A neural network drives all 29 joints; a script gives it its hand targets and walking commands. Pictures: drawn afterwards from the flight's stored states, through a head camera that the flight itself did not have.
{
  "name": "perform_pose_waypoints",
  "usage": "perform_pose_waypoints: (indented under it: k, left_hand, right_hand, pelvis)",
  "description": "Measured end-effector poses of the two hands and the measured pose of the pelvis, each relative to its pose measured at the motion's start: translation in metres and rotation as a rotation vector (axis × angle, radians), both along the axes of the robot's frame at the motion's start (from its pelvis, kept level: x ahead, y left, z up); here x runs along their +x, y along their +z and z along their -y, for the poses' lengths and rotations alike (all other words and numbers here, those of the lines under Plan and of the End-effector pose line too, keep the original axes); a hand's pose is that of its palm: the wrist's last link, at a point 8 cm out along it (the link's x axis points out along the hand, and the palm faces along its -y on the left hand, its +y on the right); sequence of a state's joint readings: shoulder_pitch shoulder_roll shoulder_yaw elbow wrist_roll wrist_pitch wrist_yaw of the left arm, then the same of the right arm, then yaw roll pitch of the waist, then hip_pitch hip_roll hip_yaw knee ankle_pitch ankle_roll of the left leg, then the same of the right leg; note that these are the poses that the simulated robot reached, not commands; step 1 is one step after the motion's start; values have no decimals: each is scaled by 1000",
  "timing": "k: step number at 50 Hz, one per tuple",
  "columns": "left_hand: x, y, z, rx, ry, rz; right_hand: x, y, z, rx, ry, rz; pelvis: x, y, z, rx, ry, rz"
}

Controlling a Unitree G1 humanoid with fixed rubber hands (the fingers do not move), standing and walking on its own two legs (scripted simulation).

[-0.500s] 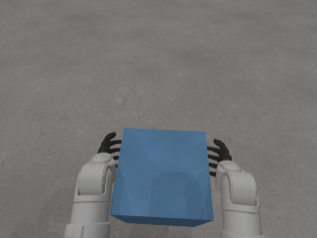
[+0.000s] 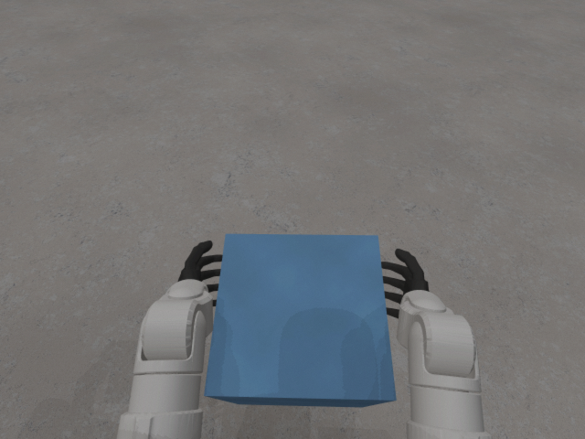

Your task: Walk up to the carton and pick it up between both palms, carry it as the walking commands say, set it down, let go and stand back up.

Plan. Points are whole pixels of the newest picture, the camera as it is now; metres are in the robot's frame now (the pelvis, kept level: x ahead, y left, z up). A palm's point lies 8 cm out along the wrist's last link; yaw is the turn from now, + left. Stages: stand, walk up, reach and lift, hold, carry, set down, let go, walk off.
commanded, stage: carry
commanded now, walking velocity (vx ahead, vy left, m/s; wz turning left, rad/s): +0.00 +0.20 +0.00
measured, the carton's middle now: (300, 329) +0.29 -0.01 -0.04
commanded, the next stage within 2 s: none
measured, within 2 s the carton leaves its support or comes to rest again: neither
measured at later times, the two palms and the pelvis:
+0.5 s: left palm (139, 288) +0.29 +0.21 +0.07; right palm (355, 295) +0.29 -0.07 +0.07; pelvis -0.01 +0.07 -0.01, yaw -1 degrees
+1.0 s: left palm (19, 317) +0.24 +0.34 +0.07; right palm (256, 314) +0.25 +0.05 +0.08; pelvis -0.05 +0.19 +0.00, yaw -1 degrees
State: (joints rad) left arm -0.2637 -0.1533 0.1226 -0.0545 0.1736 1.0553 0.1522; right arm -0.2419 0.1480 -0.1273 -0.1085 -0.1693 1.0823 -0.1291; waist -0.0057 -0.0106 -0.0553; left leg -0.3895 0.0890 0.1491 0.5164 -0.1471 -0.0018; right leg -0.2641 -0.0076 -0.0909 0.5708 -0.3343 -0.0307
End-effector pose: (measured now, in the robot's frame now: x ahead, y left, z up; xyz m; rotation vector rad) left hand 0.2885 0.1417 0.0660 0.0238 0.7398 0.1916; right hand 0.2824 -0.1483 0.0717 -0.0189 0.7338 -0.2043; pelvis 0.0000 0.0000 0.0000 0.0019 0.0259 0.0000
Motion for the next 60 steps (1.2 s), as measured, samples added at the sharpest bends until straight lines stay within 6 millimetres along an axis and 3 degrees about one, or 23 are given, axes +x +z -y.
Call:
perform_pose_waypoints:
  k: [6,10,17,23,31,36,41,45,49,55,60]
  left_hand:
    - [0,19,2,27,15,17]
    - [6,20,-5,31,13,-6]
    - [14,8,-38,-5,34,-53]
    - [6,3,-65,-11,71,-54]
    - [-11,7,-77,14,63,-52]
    - [-14,11,-90,2,30,-63]
    - [-12,6,-128,-33,8,-35]
    - [-27,0,-166,-41,49,-73]
    - [-43,5,-191,-42,104,-69]
    - [-57,17,-207,-10,109,-21]
    - [-70,21,-210,39,52,-47]
  right_hand:
    - [-1,11,-4,-5,-49,20]
    - [3,11,-12,-2,-79,-2]
    - [12,7,-44,-18,-87,-47]
    - [13,2,-71,-2,-72,-46]
    - [-9,-4,-83,18,-66,-49]
    - [-20,3,-97,4,-103,-56]
    - [-23,10,-135,-20,-128,-25]
    - [-25,9,-172,-38,-85,-65]
    - [-28,11,-198,-26,-42,-64]
    - [-43,10,-214,13,-35,-19]
    - [-74,-1,-217,46,-80,-49]
  pelvis:
    - [1,-2,-6,3,6,-3]
    - [4,-4,-16,8,6,-4]
    - [7,-8,-45,12,4,-18]
    - [-5,-9,-65,-8,-11,-44]
    - [-22,-8,-81,-13,-7,-39]
    - [-26,-3,-104,3,10,-44]
    - [-32,-7,-143,25,18,-43]
    - [-40,0,-167,-18,-4,-58]
    - [-52,2,-182,-33,-14,-62]
    - [-68,-5,-203,-13,-19,-60]
    - [-82,-4,-222,-10,-23,-35]
